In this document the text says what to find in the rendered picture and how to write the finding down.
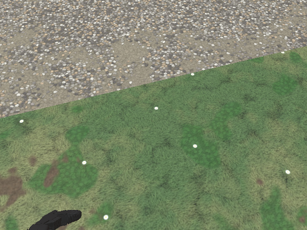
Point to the left robot hand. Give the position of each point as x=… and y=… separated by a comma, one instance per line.
x=56, y=219

